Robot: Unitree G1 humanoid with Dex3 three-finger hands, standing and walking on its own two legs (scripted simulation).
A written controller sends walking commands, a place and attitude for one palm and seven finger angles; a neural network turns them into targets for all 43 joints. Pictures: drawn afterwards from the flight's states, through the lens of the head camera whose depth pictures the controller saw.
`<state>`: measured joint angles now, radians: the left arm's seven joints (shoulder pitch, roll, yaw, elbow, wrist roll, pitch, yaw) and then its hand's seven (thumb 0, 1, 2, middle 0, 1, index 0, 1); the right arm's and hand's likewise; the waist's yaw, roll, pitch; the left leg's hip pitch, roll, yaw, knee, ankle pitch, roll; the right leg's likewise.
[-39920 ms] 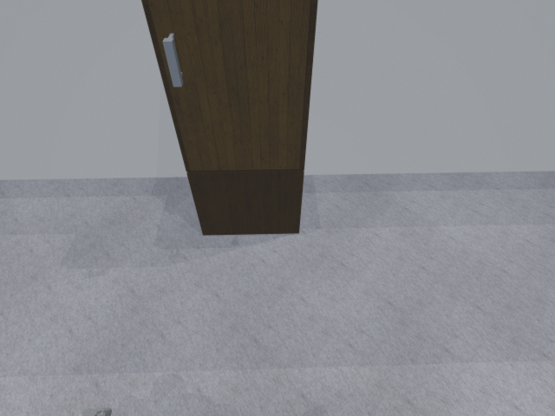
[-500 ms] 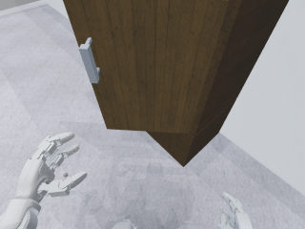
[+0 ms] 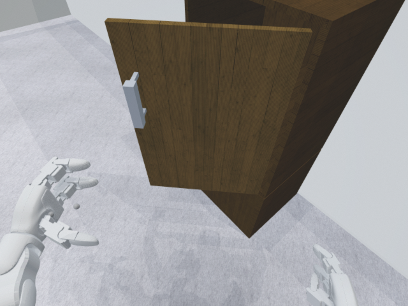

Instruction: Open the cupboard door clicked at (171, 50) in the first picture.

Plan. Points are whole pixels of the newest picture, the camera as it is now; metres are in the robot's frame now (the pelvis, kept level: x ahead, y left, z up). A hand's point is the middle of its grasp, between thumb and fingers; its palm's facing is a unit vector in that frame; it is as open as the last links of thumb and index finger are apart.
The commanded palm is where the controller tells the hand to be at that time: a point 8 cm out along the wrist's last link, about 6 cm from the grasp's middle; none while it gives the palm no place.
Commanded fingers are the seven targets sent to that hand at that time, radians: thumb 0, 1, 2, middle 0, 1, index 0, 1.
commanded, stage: raise the hand with hooked fingers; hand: left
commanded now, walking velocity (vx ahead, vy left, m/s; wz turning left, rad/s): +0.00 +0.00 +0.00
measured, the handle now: (137, 100) +0.54 +0.21 +0.10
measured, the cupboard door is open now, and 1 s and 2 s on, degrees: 44 44 44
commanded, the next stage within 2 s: move the hooked fingers beside the handle in 0.82 s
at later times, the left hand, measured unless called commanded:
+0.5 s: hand (73, 168) +0.31 +0.26 +0.13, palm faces +0.01 -1.00 -0.03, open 14.0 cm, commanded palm +0.27 +0.30 +0.13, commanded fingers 0.00 -0.50 0.30 -0.30 -1.20 -0.30 -1.20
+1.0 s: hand (72, 174) +0.30 +0.26 +0.12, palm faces +0.04 -1.00 -0.02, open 14.0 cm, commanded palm +0.28 +0.31 +0.13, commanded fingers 0.00 -0.50 0.30 -0.30 -1.20 -0.30 -1.20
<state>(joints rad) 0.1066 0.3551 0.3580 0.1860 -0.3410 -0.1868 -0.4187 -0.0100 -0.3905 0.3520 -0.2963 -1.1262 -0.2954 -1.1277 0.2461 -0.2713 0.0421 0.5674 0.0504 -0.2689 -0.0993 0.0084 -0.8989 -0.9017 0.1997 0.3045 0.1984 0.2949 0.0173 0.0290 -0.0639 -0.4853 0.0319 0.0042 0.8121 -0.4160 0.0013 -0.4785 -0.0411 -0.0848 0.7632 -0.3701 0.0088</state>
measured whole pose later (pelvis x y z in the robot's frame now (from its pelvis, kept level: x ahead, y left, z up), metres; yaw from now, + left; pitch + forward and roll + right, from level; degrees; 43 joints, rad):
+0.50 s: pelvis +0.01 -0.01 +0.01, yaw -1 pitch +4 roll +0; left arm -0.11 0.44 0.46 0.41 -0.35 -0.11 -0.51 -0.02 -0.50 0.30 -0.30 -1.20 -0.30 -1.20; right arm 0.29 -0.30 0.04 0.60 0.06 -0.22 -0.11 0.01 -0.90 -0.90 0.20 0.30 0.20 0.30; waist 0.00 0.04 -0.06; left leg -0.38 0.04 0.02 0.67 -0.36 -0.01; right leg -0.40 -0.03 -0.07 0.66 -0.33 0.00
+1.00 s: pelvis +0.00 -0.01 +0.01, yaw -1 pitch +3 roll +0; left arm -0.13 0.42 0.45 0.45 -0.33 -0.14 -0.49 -0.02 -0.50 0.30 -0.30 -1.20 -0.30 -1.20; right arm 0.27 -0.28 0.05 0.60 0.06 -0.23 -0.13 0.01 -0.90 -0.90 0.20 0.30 0.20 0.30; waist 0.01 0.04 -0.04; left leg -0.37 0.04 0.02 0.67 -0.35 -0.01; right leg -0.39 -0.03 -0.07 0.66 -0.32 0.00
